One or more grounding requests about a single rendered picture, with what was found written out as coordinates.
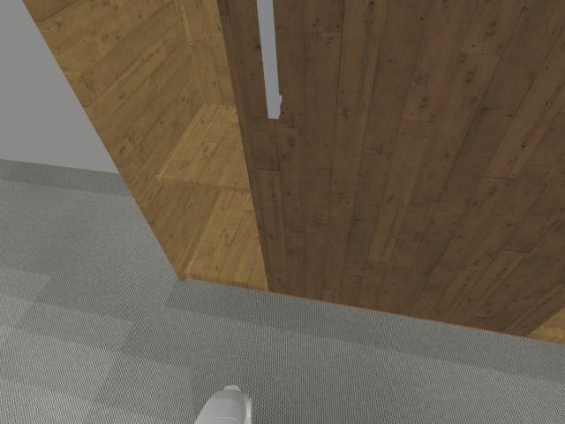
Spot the wardrobe door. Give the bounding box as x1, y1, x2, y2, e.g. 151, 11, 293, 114
217, 0, 565, 337
541, 307, 565, 330

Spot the handle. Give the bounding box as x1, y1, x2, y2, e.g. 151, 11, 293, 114
257, 0, 282, 119

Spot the left robot thigh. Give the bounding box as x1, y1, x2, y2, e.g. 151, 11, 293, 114
194, 390, 252, 424

